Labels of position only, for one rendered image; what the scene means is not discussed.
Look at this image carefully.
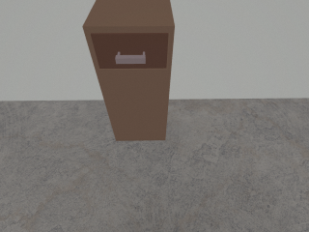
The drawer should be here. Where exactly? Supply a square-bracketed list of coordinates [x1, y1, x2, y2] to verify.
[91, 33, 169, 69]

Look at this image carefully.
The cabinet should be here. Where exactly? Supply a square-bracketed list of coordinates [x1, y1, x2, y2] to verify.
[82, 0, 175, 141]

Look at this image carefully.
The handle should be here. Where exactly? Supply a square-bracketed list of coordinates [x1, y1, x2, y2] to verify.
[115, 51, 146, 64]

